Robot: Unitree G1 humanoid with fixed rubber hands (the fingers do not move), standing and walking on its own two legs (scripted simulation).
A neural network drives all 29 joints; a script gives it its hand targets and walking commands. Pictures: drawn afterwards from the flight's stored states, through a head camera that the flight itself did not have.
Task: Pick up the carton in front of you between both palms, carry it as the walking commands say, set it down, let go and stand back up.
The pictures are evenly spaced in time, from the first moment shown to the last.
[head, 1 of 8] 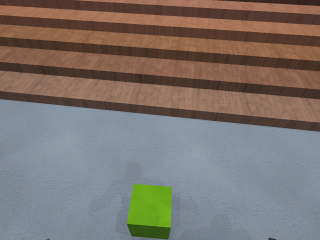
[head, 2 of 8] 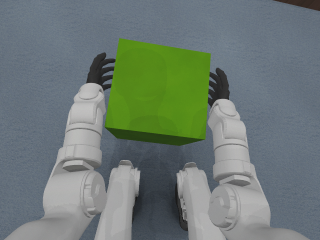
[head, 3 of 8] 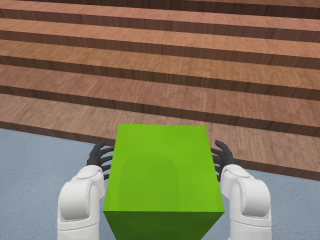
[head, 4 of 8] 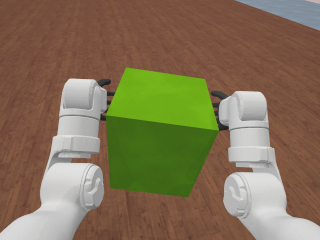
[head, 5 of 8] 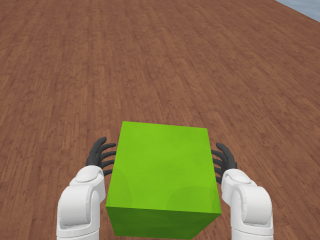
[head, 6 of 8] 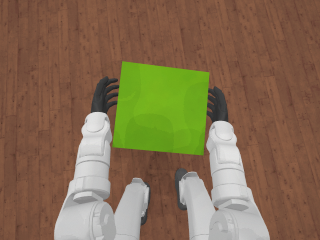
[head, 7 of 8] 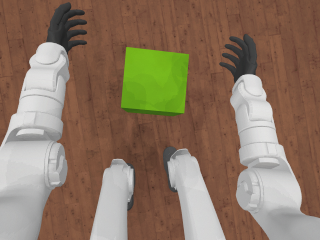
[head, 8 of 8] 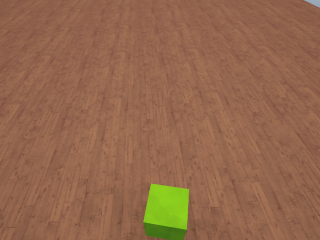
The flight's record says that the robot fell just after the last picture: no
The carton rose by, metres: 1.41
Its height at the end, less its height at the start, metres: +0.64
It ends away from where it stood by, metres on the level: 5.91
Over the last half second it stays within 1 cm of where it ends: yes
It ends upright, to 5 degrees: yes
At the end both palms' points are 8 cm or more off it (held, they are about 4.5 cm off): yes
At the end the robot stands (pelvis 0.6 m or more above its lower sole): yes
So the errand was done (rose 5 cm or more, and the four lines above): yes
